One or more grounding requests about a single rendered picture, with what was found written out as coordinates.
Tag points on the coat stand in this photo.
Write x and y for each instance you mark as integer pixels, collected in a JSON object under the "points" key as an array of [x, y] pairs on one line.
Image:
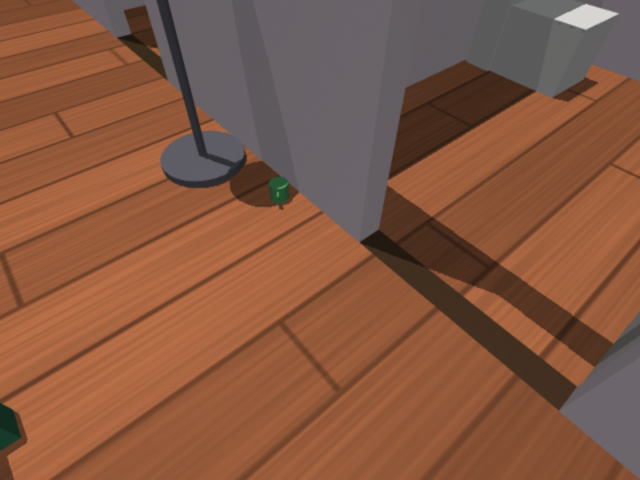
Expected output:
{"points": [[202, 158]]}

